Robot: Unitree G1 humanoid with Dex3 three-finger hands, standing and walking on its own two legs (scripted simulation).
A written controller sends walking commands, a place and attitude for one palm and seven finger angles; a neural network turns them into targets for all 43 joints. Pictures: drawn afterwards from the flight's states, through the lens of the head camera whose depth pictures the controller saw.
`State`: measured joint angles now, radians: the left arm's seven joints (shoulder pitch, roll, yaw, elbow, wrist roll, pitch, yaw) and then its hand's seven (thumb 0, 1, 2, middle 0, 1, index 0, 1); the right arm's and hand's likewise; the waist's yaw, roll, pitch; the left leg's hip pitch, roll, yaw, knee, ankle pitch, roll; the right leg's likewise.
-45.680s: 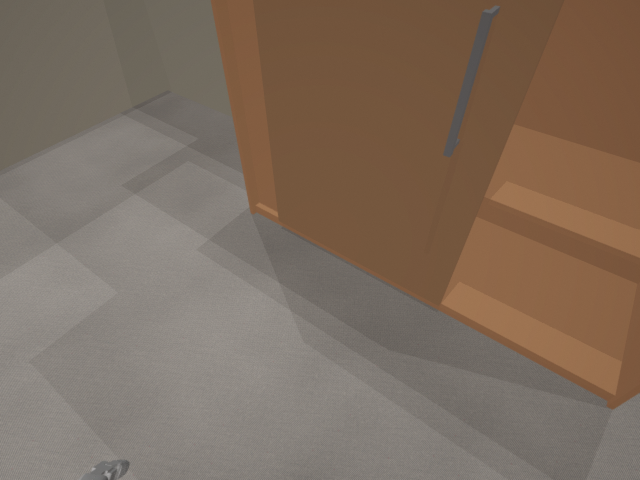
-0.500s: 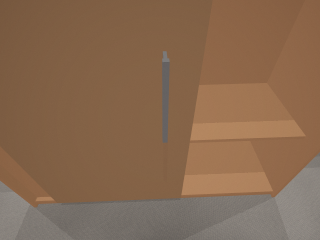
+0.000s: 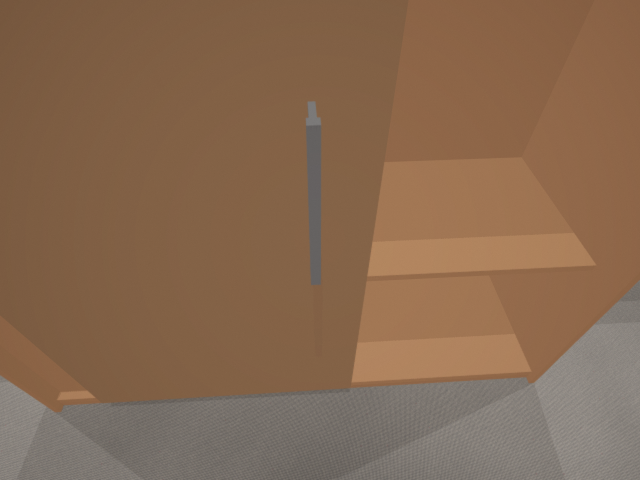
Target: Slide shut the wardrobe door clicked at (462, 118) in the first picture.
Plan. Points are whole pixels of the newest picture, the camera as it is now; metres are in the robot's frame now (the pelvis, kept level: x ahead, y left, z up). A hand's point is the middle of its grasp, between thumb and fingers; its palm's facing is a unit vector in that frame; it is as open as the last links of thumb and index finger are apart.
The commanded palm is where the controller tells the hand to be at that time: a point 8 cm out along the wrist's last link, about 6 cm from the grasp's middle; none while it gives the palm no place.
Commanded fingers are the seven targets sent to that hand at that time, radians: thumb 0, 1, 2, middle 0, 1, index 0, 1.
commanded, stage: come to a stop and stand still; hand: left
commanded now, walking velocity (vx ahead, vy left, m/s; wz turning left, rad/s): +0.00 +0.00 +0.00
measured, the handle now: (314, 207) +0.47 +0.04 +0.08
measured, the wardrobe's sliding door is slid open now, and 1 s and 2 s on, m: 0.59 0.59 0.59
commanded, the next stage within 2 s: look again from close up in 0.52 s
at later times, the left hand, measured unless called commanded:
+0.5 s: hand out of the picture +0.03 +0.15 -0.17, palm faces +0.02 -0.98 -0.20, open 7.4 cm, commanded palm none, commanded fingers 0.00 0.90 0.90 -0.20 -0.30 -0.20 -0.30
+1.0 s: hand out of the picture +0.01 +0.14 -0.17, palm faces +0.04 -0.98 -0.19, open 7.4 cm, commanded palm none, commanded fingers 0.00 0.90 0.90 -0.20 -0.30 -0.20 -0.30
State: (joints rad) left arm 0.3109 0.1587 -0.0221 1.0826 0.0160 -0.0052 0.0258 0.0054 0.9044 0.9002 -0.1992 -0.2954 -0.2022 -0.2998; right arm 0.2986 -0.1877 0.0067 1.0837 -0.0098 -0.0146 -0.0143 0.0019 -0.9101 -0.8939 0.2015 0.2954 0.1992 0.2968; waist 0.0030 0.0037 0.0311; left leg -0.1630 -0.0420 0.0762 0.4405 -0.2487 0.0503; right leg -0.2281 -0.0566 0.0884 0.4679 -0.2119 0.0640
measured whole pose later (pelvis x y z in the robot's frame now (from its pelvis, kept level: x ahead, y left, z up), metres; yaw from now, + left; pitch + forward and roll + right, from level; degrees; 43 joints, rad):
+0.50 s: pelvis +0.01 -0.03 +0.00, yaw +1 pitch -2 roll +0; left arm 0.27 0.17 -0.02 1.09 0.01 -0.02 0.03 0.01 0.91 0.90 -0.20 -0.30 -0.20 -0.30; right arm 0.25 -0.18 0.01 1.11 -0.01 -0.02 -0.02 0.00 -0.91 -0.89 0.20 0.30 0.20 0.30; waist 0.00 0.00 0.03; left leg -0.14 0.00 0.05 0.43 -0.26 0.01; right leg -0.20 -0.01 0.06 0.45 -0.22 0.03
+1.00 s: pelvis +0.01 -0.03 +0.00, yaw +1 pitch -2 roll +0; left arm 0.29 0.16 -0.01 1.11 0.01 -0.01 0.03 0.00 0.91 0.90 -0.20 -0.30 -0.20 -0.30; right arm 0.29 -0.15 0.01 1.13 -0.01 -0.02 -0.02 0.00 -0.91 -0.89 0.20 0.30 0.20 0.30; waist 0.01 -0.01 0.03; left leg -0.14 0.00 0.04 0.42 -0.25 0.00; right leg -0.19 -0.01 0.05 0.44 -0.21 0.02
